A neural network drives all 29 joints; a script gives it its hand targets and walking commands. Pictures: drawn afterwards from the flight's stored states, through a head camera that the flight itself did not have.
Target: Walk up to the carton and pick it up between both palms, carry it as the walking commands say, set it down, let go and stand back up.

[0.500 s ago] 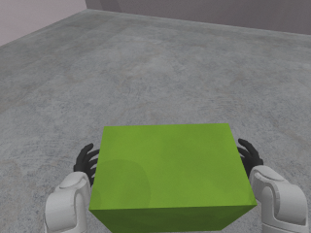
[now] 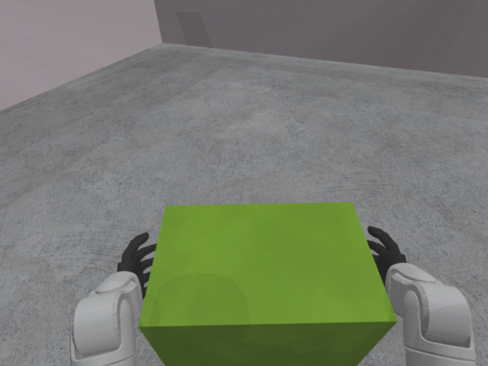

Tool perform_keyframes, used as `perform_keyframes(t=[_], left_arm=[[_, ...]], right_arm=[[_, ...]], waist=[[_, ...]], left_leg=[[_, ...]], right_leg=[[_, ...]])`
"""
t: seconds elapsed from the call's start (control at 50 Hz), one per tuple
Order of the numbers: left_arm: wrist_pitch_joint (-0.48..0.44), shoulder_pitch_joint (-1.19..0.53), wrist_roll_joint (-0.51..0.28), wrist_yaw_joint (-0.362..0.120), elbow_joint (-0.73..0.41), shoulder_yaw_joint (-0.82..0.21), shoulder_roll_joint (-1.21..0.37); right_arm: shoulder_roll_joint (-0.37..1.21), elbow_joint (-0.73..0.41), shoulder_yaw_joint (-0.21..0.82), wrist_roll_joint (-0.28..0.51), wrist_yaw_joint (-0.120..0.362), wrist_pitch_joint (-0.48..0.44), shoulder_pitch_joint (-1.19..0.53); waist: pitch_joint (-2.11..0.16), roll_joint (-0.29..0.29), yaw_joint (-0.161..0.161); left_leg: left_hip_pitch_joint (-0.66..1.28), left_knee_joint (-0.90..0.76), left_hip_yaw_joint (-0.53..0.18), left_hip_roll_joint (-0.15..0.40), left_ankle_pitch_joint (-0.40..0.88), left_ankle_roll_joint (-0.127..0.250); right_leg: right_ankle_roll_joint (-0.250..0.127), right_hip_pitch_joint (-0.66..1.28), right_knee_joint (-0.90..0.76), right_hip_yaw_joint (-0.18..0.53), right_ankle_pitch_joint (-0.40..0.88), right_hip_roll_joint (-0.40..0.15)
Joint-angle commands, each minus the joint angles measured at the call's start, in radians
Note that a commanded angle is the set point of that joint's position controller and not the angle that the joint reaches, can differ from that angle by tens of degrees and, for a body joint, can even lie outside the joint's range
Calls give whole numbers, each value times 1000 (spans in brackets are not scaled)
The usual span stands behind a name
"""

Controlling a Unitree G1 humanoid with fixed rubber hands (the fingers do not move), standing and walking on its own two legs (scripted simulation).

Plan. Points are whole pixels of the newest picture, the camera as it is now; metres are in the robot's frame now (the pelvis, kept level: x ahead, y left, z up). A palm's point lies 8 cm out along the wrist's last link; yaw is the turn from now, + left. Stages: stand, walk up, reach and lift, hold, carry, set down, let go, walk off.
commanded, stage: carry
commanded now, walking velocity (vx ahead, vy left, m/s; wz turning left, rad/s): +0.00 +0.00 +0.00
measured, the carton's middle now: (260, 295) +0.25 +0.00 +0.03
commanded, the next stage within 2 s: none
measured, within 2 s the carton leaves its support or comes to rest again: neither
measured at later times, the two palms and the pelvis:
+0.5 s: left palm (104, 289) +0.24 +0.23 +0.09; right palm (364, 278) +0.24 -0.16 +0.09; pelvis +0.00 +0.04 +0.00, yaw +0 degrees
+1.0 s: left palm (88, 285) +0.25 +0.26 +0.09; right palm (342, 271) +0.25 -0.13 +0.09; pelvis +0.01 +0.06 +0.00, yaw +0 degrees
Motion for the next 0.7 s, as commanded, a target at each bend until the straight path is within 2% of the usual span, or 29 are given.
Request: perform_keyframes(t=[0.0,0.24,0.68], left_arm=[[4,-469,-340,-201,-136,-727,-761],[-3,-440,-340,-196,-169,-744,-759],[-5,-420,-337,-189,-189,-753,-751]], right_arm=[[770,-147,736,340,173,3,-488],[756,-177,743,336,173,-3,-457],[735,-185,741,332,171,-3,-434]], waist=[[-131,-29,1],[-132,-8,0],[-126,7,6]], left_leg=[[35,-44,-67,60,-16,28],[27,-87,-109,82,18,50],[20,-134,-153,109,74,72]], right_leg=[[72,65,-177,261,-86,-242],[56,77,-91,216,-18,-216],[69,92,-19,178,43,-199]])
